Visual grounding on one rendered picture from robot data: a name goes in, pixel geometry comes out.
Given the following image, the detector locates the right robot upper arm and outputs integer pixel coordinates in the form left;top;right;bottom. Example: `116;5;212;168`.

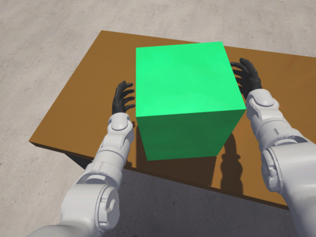
261;142;316;237

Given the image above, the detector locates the carton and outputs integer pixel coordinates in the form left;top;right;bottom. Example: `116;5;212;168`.
136;41;246;161

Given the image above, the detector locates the table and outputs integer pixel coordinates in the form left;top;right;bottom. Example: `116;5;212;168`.
29;30;316;211

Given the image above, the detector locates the robot right hand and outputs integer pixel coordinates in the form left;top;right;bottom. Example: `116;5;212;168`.
230;58;262;100

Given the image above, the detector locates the robot left hand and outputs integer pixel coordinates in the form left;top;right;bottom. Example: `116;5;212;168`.
112;81;135;115

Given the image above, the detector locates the left robot upper arm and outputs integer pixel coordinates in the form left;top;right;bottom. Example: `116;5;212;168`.
26;184;120;237

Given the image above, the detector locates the right robot forearm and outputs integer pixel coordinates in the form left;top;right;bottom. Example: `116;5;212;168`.
245;89;316;152

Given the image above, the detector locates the left robot forearm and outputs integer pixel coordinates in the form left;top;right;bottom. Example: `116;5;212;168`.
61;113;135;210

